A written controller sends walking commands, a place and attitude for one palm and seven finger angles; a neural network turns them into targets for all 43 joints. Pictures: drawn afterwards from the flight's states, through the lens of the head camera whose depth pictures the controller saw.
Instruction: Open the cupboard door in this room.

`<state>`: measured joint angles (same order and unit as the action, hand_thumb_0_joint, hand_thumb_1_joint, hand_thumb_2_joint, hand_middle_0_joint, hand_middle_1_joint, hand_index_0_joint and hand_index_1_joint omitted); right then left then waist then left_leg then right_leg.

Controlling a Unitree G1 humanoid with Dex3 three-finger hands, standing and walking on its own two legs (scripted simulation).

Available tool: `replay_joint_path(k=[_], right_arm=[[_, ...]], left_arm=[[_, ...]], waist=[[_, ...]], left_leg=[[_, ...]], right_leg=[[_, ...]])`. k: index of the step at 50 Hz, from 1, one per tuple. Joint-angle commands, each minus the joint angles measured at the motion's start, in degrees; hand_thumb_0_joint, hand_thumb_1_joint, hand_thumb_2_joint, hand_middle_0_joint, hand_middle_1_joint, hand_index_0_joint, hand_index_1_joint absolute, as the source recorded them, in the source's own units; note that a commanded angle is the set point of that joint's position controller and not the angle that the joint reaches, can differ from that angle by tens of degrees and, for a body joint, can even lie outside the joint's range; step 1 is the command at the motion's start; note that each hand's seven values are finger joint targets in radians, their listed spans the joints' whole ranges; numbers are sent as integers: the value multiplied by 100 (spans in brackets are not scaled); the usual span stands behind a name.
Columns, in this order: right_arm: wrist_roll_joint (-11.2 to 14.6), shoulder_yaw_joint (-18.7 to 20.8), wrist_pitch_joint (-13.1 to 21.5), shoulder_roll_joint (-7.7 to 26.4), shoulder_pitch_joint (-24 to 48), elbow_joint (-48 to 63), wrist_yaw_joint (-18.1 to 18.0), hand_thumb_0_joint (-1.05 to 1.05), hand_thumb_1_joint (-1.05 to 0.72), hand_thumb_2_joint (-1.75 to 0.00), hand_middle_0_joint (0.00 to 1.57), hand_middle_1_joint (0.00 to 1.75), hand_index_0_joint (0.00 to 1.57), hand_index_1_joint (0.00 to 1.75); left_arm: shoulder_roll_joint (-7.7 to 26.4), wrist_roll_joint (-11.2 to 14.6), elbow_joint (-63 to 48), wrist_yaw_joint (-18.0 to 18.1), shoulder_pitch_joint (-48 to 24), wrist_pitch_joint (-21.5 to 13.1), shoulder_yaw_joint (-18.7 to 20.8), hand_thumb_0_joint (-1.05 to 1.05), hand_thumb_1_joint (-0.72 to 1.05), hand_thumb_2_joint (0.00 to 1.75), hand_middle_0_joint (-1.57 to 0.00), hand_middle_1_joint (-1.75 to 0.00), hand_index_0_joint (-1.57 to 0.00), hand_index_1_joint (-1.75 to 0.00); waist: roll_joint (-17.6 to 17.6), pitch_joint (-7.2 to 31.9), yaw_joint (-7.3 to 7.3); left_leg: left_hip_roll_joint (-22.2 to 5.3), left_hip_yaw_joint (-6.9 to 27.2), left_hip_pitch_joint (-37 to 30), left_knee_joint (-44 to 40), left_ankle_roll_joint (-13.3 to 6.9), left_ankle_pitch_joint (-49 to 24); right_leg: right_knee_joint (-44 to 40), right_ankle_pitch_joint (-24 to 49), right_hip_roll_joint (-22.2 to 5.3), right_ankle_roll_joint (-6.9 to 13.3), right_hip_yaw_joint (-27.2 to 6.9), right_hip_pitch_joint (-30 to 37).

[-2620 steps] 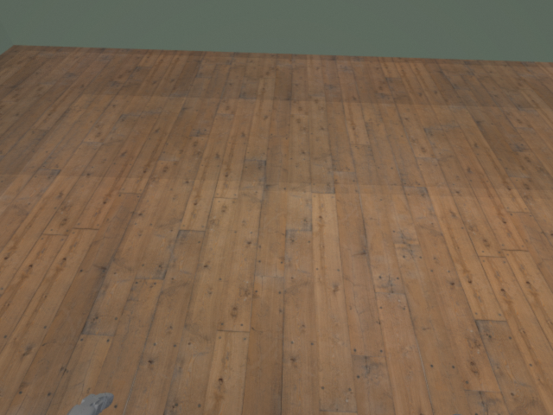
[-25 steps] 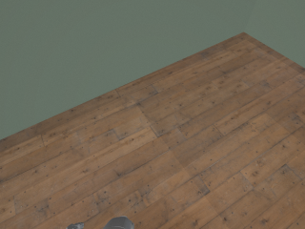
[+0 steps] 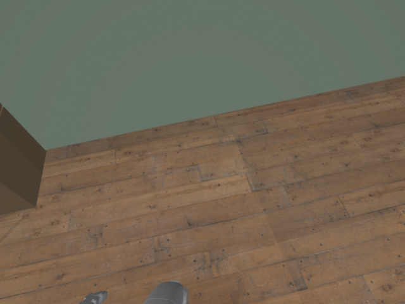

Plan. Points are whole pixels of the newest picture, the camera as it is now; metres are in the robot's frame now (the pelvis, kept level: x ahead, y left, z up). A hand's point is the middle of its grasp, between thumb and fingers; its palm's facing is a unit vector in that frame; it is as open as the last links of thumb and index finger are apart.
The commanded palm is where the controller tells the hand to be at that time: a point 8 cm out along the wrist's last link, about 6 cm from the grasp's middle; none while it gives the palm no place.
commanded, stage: turn to face it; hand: left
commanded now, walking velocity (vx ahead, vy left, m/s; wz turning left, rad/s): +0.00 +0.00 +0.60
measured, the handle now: out of the picture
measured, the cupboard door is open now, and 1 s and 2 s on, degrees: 47 47 47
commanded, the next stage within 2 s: take the last steps up to it in 1.64 s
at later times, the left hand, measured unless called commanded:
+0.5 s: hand out of the picture +0.04 +0.22 -0.15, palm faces +0.32 -0.90 -0.29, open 7.4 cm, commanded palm none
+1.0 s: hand out of the picture -0.03 +0.20 -0.17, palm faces +0.59 -0.77 -0.25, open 7.4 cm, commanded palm none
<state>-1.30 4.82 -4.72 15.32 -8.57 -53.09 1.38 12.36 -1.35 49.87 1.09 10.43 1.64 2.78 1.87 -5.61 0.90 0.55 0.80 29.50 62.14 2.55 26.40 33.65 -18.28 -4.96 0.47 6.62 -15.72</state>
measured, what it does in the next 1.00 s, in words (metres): steps on the spot, turning left: left foot, then right foot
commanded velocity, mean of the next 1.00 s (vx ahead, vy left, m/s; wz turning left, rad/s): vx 0.00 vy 0.00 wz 0.60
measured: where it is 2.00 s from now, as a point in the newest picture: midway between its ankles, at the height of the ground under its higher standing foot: outside the picture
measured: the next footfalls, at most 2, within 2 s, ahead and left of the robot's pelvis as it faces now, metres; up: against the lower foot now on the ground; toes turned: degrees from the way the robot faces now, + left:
left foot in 0.22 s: +0.04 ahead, +0.13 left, +0.00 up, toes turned +13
right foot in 0.52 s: +0.10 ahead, -0.13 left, +0.00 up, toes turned +16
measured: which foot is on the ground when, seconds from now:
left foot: up 0.00-0.20, down 0.22-0.52, up 0.54-0.80, down 0.82-1.00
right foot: down 0.00-0.20, up 0.22-0.50, down 0.52-0.82, up 0.84-1.00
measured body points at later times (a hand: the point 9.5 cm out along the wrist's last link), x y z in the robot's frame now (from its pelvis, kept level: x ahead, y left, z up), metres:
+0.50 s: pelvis +0.02 -0.02 +0.00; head +0.06 -0.01 +0.44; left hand +0.03 +0.27 -0.13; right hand +0.18 -0.24 -0.15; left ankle +0.00 +0.12 -0.73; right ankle +0.06 -0.14 -0.72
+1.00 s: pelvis +0.03 -0.02 +0.00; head +0.07 +0.02 +0.45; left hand -0.06 +0.24 -0.15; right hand +0.26 -0.17 -0.13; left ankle -0.02 +0.09 -0.73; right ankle +0.09 -0.15 -0.68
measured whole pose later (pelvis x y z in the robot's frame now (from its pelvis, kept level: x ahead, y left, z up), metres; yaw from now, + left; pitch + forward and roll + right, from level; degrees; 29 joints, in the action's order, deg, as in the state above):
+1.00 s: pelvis +0.03 -0.02 +0.00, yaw +36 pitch +1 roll +0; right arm -1.7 2.6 -1.8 12.9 -8.5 -51.7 0.2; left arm 14.3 -0.8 52.1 0.3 9.3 4.0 3.7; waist -1.3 -5.6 0.2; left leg 1.0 1.8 18.2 32.0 -0.7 14.9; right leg 57.3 -27.5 -4.6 -4.3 2.5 -25.7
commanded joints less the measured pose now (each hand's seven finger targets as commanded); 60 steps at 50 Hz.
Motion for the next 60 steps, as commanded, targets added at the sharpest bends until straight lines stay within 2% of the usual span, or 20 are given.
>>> replay_joint_path(k=[1, 5, 8, 9, 10, 12, 16, 23, 24, 26, 28, 31, 35, 38, 39, 41, 43, 54, 56, 60], right_arm=[[61, 19, 165, 121, 433, 637, 43, 0, -90, -90, 20, 30, 20, 30], [95, -69, 250, 13, 635, 692, 54, 0, -90, -90, 20, 30, 20, 30], [73, -37, 282, 217, 155, 579, 27, 0, -90, -90, 20, 30, 20, 30], [54, 40, 319, 482, -214, 490, 9, 0, -90, -90, 20, 30, 20, 30], [11, 189, 364, 1089, -559, 471, -26, 0, -90, -90, 20, 30, 20, 30], [-22, 255, 302, 1435, -936, 310, -141, 0, -90, -90, 20, 30, 20, 30], [-13, 128, 362, 934, -15, 531, -235, 0, -90, -90, 20, 30, 20, 30], [-11, 201, 266, 999, 288, 607, -189, 0, -90, -90, 20, 30, 20, 30], [34, 183, 258, 855, 373, 665, -171, 0, -90, -90, 20, 30, 20, 30], [74, 127, 259, 407, 499, 877, -99, 0, -90, -90, 20, 30, 20, 30], [26, 159, 208, 464, 260, 716, -24, 0, -90, -90, 20, 30, 20, 30], [37, 94, 140, 282, 277, 588, 34, 0, -90, -90, 20, 30, 20, 30], [95, -39, 239, 45, 627, 663, 64, 0, -90, -90, 20, 30, 20, 30], [79, -49, 299, 162, 192, 571, 38, 0, -90, -90, 20, 30, 20, 30], [65, 5, 330, 335, -152, 492, 32, 0, -90, -90, 20, 30, 20, 30], [1, 281, 358, 1396, -863, 410, -75, 0, -90, -90, 20, 30, 20, 30], [-29, 236, 340, 1358, -832, 361, -153, 0, -90, -90, 20, 30, 20, 30], [19, 173, 279, 897, 268, 590, -190, 0, -90, -90, 20, 30, 20, 30], [86, 97, 279, 295, 336, 810, -118, 0, -90, -90, 20, 30, 20, 30], [21, 149, 130, 385, 131, 498, 7, 0, -90, -90, 20, 30, 20, 30]], left_arm=[[968, -12, -357, 81, 191, -201, 242, 0, 90, 90, -20, -30, -20, -30], [1233, -26, -128, 61, 677, -209, 325, 0, 90, 90, -20, -30, -20, -30], [1253, 35, -144, 18, 440, -177, 364, 0, 90, 90, -20, -30, -20, -30], [1154, 73, -203, -3, 318, -157, 356, 0, 90, 90, -20, -30, -20, -30], [788, 102, -391, -38, 286, -120, 284, 0, 90, 90, -20, -30, -20, -30], [764, 58, -666, 2, -325, -18, 204, 0, 90, 90, -20, -30, -20, -30], [670, 37, -327, -66, -164, 48, 243, 0, 90, 90, -20, -30, -20, -30], [628, 78, -191, -58, 369, -30, 244, 0, 90, 90, -20, -30, -20, -30], [791, 63, -152, -29, 624, -83, 292, 0, 90, 90, -20, -30, -20, -30], [1628, -44, -219, 55, 719, -158, 430, 0, 90, 90, -20, -30, -20, -30], [1157, -17, -388, 69, 93, -170, 300, 0, 90, 90, -20, -30, -20, -30], [919, -3, -443, 79, -135, -173, 225, 0, 90, 90, -20, -30, -20, -30], [1189, -29, -204, 70, 508, -205, 321, 0, 90, 90, -20, -30, -20, -30], [1297, 22, -148, 28, 479, -183, 364, 0, 90, 90, -20, -30, -20, -30], [1252, 65, -194, 4, 363, -163, 364, 0, 90, 90, -20, -30, -20, -30], [597, 117, -560, -33, 21, -95, 189, 0, 90, 90, -20, -30, -20, -30], [731, 62, -669, -3, -342, -18, 214, 0, 90, 90, -20, -30, -20, -30], [686, 90, -178, -26, 481, -72, 257, 0, 90, 90, -20, -30, -20, -30], [1576, -44, -196, 56, 711, -169, 417, 0, 90, 90, -20, -30, -20, -30], [954, 20, -422, 80, -149, -163, 229, 0, 90, 90, -20, -30, -20, -30]], waist=[[-1305, 652, -160], [-1274, 922, -415], [-1155, 938, -99], [-565, 1134, 137], [1083, 1362, 303], [866, 1204, 479], [953, 793, 45], [700, 778, -222], [161, 798, -381], [-2150, 625, -535], [-1351, 438, -127], [-1686, 402, -23], [-1295, 792, -378], [-1193, 998, -175], [-824, 1109, 48], [1713, 1347, 456], [779, 1167, 388], [430, 905, -307], [-2096, 768, -490], [-1610, 455, 17]], left_leg=[[-225, -368, 70, -578, 150, 23], [-54, -746, -427, -2067, 83, -59], [-26, -750, -1498, -3272, -34, -1131], [-314, -389, -2327, -3754, -176, -1997], [-1760, 1584, -3247, -3936, -814, -3694], [-2498, 2138, -2899, -4021, -1735, -4296], [-1399, 1287, -1973, -4175, -1102, -2946], [-1012, 1512, -926, -3802, -886, -1919], [-698, 1355, -445, -3372, -646, -1505], [280, 56, 602, -564, -30, 830], [-115, 278, 326, 619, -85, 272], [-286, -123, 176, 211, 99, 34], [-110, -629, -298, -1718, 106, 51], [13, -755, -1229, -3062, 4, -881], [-62, -595, -1965, -3677, -77, -1682], [-2368, 2456, -3232, -4082, -1389, -5085], [-2237, 2072, -2558, -4082, -1626, -3590], [-859, 1528, -803, -3538, -775, -2138], [440, 38, 643, -1152, -6, 566], [-203, 121, 357, 803, 46, -33]], right_leg=[[-1209, 2997, -1345, 544, -574, 1004], [-668, 3925, -1529, 532, -428, 1615], [-124, 3241, -1449, 181, -88, 931], [569, 2587, -1330, -78, 164, 319], [1863, -200, -542, -526, 434, -1142], [3241, -1829, -278, -506, -548, -1827], [2936, -685, -138, -539, -641, -1507], [53, -75, 381, -434, -313, 422], [-876, 278, 189, -384, -491, 1069], [-2247, 74, -2324, 667, -3038, 1006], [-1968, 216, -1845, 775, -2049, 186], [-1510, 2020, -1376, 547, -812, 435], [-832, 3562, -1496, 551, -512, 1421], [-179, 3436, -1447, 244, -199, 1175], [347, 2952, -1361, -4, 16, 661], [2624, -2026, -202, -675, 147, -1739], [3274, -1621, -255, -497, -580, -1749], [-589, 291, 316, -381, -406, 865], [-2090, 372, -2087, 522, -2890, 1492], [-1685, 1308, -1446, 569, -1293, 422]])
